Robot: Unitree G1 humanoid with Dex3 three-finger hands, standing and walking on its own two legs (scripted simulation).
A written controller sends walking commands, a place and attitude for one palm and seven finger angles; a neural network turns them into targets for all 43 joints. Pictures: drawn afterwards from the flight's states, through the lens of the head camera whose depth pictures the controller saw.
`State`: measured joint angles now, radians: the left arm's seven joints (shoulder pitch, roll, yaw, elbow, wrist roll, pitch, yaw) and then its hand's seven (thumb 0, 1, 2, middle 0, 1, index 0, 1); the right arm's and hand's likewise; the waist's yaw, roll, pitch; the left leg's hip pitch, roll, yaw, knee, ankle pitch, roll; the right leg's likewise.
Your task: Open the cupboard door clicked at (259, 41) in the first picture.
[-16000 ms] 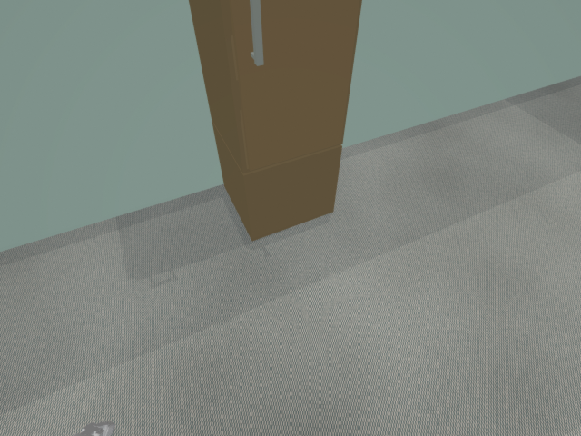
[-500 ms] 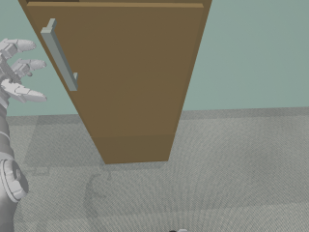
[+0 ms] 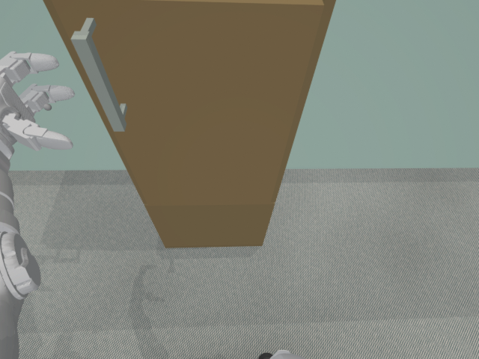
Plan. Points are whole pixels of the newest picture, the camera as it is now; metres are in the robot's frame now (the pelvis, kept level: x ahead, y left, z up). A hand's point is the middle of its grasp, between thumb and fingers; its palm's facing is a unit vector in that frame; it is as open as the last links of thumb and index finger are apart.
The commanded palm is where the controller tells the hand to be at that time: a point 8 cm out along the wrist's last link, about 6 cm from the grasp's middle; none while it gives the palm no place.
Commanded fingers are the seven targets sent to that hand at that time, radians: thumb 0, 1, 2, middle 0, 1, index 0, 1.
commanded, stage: slide the fingers in behind the handle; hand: left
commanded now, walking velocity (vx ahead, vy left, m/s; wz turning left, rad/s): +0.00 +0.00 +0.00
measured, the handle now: (106, 80) +0.52 +0.22 +0.15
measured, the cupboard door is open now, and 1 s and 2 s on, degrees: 0 0 0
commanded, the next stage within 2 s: close the thumb around the handle in 1.70 s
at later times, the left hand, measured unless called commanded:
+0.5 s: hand (70, 105) +0.46 +0.25 +0.15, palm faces +0.01 -1.00 -0.01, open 14.0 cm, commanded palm +0.44 +0.30 +0.15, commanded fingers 0.00 -0.50 0.30 -0.30 -1.20 -0.30 -1.20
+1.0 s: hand (96, 106) +0.46 +0.22 +0.15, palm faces +0.01 -1.00 -0.02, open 14.0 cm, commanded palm +0.44 +0.26 +0.15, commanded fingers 0.00 -0.50 0.30 -0.30 -1.20 -0.30 -1.20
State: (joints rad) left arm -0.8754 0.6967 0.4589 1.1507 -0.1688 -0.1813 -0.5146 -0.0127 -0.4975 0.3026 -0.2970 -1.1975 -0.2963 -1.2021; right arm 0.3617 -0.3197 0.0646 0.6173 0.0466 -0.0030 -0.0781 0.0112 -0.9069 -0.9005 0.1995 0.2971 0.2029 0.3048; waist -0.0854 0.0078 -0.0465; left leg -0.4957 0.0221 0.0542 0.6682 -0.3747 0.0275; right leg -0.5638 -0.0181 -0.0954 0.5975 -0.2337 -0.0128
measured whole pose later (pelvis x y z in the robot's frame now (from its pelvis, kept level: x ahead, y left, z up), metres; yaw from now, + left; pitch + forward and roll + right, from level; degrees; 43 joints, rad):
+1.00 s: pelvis +0.00 -0.01 +0.00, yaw -1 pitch +10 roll -1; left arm -0.82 0.52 0.39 1.03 -0.15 -0.17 -0.34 -0.01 -0.50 0.30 -0.30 -1.20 -0.30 -1.20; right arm 0.36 -0.29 0.06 0.62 0.04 -0.03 -0.06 0.01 -0.91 -0.90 0.20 0.30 0.20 0.30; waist -0.08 0.02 -0.05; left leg -0.44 0.02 0.07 0.64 -0.36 0.02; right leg -0.52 -0.01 -0.08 0.59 -0.23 -0.02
